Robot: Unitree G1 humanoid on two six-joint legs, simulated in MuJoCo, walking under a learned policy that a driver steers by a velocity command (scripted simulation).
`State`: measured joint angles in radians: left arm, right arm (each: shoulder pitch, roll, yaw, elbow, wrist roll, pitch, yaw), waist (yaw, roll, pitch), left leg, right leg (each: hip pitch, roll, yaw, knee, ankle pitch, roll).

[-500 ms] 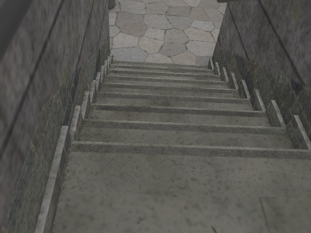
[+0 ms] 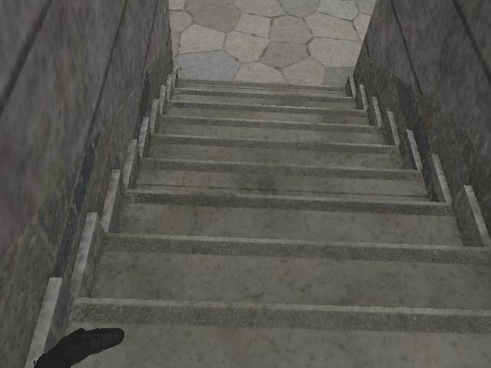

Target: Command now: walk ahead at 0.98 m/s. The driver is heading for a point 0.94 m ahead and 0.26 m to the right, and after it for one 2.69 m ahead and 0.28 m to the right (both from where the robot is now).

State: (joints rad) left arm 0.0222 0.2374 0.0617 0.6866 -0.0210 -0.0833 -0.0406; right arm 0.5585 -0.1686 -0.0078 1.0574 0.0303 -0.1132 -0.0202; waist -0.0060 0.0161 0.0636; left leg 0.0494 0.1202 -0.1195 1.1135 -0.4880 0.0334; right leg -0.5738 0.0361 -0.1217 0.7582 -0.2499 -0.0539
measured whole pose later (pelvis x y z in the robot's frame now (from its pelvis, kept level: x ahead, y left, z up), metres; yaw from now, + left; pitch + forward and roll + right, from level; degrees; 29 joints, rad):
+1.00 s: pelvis +0.87 -0.05 -0.19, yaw -26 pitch +1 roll -2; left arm 0.46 0.15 0.05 0.84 -0.03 -0.03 0.04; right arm 0.02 -0.20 -0.06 0.62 0.01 -0.15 -0.01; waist 0.05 0.01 -0.01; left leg -0.60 0.04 -0.19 0.85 0.14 -0.01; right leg -0.46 0.27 0.13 1.12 -0.64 -0.12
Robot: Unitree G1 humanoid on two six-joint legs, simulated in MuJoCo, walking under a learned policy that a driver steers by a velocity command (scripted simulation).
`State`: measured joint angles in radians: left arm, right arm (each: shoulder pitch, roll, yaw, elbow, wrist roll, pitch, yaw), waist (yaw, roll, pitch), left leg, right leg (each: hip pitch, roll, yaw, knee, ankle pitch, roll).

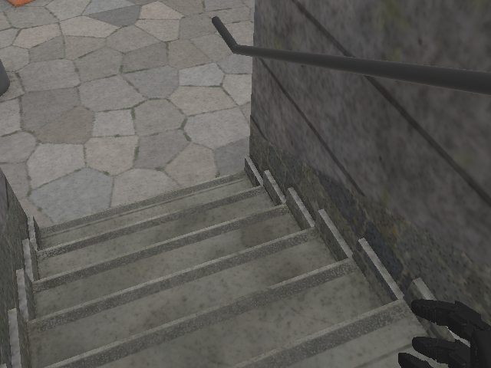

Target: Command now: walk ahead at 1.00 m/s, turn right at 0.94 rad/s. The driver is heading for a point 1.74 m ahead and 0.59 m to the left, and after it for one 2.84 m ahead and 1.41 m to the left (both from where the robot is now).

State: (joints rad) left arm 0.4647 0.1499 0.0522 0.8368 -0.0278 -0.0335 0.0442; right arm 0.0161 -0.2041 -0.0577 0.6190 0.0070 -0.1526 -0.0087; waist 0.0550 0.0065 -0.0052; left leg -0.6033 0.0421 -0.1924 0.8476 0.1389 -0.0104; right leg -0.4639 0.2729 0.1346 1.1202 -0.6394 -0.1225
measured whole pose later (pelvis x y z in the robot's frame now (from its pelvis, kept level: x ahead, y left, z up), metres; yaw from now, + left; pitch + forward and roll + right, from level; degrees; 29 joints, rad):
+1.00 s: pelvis +0.71 +0.08 -0.38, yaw +27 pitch -1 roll -1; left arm 0.08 0.18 0.03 0.60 0.00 -0.16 -0.03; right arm 0.46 -0.20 -0.05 0.83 0.04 -0.04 -0.02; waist -0.01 0.00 -0.06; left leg -0.30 -0.29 -0.22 1.65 -0.78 0.10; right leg -0.38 0.04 0.15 0.63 -0.07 0.00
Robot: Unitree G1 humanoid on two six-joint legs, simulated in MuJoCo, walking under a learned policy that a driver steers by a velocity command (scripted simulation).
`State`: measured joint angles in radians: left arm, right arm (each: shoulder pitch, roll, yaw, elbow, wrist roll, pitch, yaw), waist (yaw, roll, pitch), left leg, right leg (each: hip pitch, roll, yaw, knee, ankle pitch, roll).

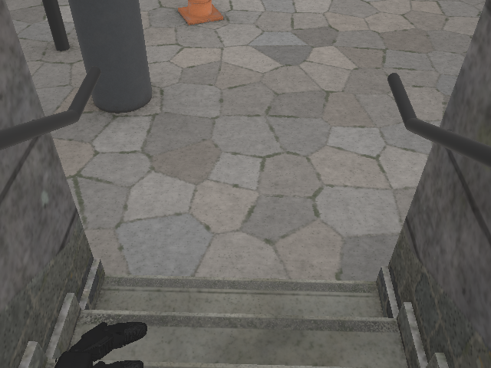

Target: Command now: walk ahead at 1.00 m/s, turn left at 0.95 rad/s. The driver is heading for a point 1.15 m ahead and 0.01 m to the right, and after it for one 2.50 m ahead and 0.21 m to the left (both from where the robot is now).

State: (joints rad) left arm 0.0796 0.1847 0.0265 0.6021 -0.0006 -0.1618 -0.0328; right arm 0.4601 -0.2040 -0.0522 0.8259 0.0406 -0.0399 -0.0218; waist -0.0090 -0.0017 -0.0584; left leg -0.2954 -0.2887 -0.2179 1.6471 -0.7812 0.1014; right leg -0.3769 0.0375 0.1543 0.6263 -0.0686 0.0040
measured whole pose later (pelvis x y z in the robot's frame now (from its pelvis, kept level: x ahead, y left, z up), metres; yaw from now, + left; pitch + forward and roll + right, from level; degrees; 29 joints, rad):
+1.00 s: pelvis +0.77 +0.18 -0.39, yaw -1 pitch +2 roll -3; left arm 0.51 0.17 0.03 0.91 -0.04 -0.06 0.05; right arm 0.03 -0.18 0.01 0.57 -0.01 -0.15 -0.01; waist 0.04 -0.01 -0.01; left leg -0.73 0.05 -0.18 0.90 0.20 -0.03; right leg -0.32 0.25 0.13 1.05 -0.74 -0.13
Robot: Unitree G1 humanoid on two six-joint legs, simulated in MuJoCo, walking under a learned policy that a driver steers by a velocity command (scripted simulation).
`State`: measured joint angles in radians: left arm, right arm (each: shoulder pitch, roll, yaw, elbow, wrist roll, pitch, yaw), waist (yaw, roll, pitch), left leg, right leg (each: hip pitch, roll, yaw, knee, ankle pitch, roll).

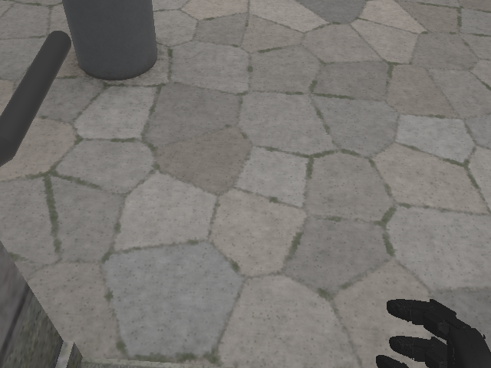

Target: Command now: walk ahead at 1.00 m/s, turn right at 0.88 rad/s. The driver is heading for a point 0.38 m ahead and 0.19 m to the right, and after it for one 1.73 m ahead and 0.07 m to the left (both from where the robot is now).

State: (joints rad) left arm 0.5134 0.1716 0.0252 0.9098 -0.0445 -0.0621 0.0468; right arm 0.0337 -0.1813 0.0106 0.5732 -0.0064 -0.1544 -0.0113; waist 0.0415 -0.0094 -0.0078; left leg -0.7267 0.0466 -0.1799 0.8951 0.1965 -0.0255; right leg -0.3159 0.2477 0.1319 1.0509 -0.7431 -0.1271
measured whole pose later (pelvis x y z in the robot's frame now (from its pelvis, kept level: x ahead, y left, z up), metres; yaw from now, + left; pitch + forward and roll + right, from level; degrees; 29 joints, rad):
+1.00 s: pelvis +0.69 -0.07 -0.39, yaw -4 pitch +5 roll +0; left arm 0.21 0.22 0.02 0.70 -0.01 -0.02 0.04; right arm 0.12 -0.25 -0.05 0.69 0.00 0.02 0.02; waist 0.00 -0.02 0.07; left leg -0.50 -0.15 -0.08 0.51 -0.09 0.09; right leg -0.76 0.02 0.08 1.91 -0.61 0.05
